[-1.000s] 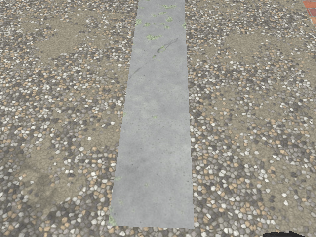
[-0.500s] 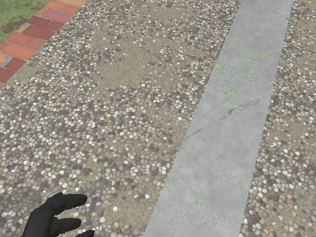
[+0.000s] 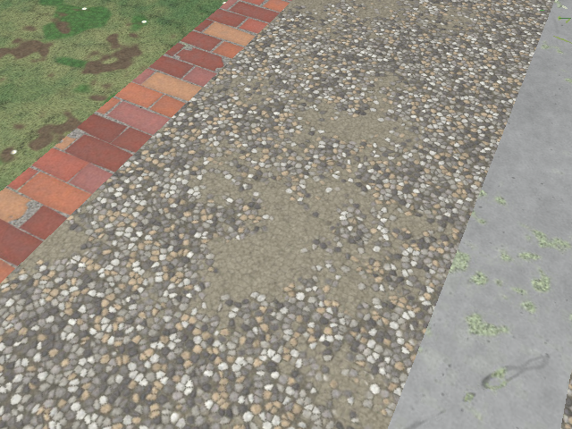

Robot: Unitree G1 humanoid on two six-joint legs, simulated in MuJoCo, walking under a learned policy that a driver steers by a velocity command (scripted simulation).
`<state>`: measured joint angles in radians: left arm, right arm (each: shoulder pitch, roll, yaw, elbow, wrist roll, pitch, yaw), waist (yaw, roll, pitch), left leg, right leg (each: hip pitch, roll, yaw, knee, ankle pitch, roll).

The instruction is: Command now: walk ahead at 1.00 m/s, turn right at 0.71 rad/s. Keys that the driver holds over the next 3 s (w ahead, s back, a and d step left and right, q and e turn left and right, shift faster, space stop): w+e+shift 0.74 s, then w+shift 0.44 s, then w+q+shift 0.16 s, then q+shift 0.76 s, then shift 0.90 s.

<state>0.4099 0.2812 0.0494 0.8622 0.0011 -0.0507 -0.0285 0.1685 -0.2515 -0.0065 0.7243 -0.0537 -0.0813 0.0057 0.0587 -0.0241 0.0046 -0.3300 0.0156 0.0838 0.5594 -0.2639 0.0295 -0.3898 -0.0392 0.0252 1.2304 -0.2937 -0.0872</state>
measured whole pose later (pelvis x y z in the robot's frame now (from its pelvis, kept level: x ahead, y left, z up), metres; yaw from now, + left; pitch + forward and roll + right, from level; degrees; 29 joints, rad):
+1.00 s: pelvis +0.85 -0.25 +0.01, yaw -49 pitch +2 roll +2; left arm 0.06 0.34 0.02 0.63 0.04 -0.02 -0.07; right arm 0.51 -0.32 -0.05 0.86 -0.03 -0.10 0.01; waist -0.08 -0.06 -0.01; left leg -0.03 -0.01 0.11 0.30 -0.30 -0.01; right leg -0.71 0.01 0.09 1.03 -0.15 -0.08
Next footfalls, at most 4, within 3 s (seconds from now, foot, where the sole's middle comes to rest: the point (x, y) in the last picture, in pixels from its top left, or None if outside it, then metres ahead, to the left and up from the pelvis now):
0.32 right None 0.47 -0.11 -0.77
0.72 left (358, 276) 0.91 -0.13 -0.77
1.18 right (513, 255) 1.02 -0.58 -0.77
1.58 left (552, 169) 1.39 -0.79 -0.77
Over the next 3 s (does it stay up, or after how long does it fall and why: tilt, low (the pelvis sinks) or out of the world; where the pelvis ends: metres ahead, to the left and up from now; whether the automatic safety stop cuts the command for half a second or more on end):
stays up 1.32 -0.85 0.00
